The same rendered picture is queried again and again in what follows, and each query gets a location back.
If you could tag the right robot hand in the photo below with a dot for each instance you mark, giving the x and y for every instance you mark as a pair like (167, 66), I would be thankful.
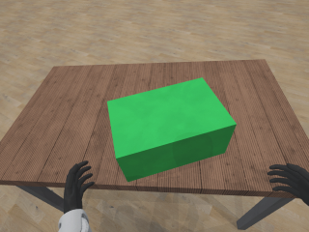
(296, 179)

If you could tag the table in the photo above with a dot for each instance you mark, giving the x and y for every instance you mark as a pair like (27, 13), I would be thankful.
(67, 121)

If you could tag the left robot forearm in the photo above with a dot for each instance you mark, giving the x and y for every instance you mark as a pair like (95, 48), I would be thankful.
(74, 221)

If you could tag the left robot hand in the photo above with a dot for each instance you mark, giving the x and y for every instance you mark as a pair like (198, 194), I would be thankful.
(73, 192)

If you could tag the carton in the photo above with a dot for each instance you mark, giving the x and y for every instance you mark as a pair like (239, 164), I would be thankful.
(168, 127)

